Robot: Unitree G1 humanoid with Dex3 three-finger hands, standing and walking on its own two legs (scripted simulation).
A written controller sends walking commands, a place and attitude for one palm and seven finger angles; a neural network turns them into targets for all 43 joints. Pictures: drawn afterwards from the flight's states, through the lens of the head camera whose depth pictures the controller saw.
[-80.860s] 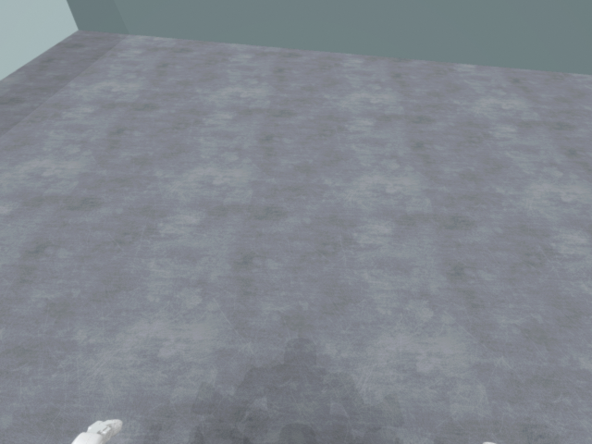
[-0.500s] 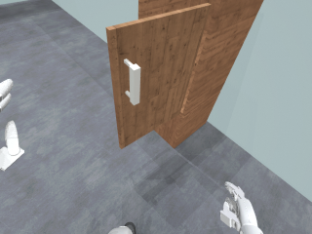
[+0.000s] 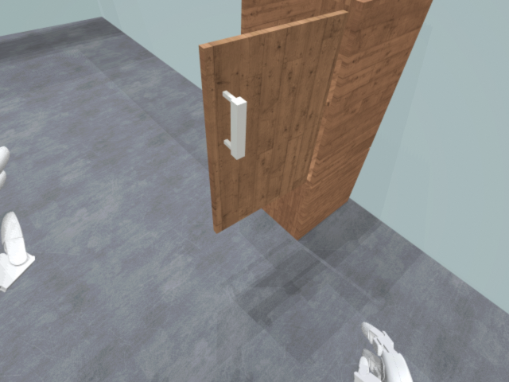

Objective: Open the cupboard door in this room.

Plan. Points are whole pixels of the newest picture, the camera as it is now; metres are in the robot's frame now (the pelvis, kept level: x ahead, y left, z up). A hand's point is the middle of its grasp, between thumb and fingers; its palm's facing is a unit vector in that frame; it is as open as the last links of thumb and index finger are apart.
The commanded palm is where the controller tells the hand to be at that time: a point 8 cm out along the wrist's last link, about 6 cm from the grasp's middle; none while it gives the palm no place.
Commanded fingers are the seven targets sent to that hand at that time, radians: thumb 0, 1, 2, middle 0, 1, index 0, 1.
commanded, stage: stop stepping back and stand still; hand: left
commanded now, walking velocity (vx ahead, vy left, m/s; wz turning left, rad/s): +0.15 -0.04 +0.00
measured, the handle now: (232, 125) +0.62 +0.08 +0.06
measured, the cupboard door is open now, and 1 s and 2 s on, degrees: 86 86 86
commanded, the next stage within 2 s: let the arm hang, fingers relaxed in 0.24 s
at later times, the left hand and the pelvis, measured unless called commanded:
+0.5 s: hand (110, 348) +0.18 +0.23 -0.05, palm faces +0.10 -0.91 -0.41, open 7.4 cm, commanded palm none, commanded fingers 0.00 0.90 0.90 -0.20 -0.30 -0.20 -0.30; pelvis -0.01 +0.00 -0.01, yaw +2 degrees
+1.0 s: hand out of the picture -0.03 +0.20 -0.15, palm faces +0.07 -0.95 -0.30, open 7.3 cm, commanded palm none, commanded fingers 0.00 0.90 0.90 -0.20 -0.30 -0.20 -0.30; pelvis -0.03 -0.02 +0.01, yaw +3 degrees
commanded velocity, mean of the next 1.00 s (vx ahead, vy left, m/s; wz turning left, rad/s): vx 0.01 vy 0.00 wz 0.00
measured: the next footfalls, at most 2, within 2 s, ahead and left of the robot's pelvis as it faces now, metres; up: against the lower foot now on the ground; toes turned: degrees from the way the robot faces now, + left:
none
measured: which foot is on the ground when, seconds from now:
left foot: down 0.00-1.00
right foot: down 0.00-1.00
